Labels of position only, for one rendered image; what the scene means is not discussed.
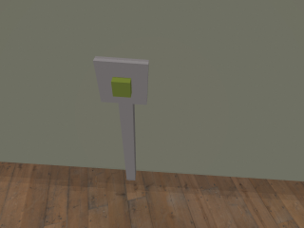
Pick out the button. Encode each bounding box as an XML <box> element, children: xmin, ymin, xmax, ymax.
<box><xmin>111</xmin><ymin>77</ymin><xmax>132</xmax><ymax>98</ymax></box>

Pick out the panel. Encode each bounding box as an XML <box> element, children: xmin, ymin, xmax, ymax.
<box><xmin>93</xmin><ymin>56</ymin><xmax>149</xmax><ymax>181</ymax></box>

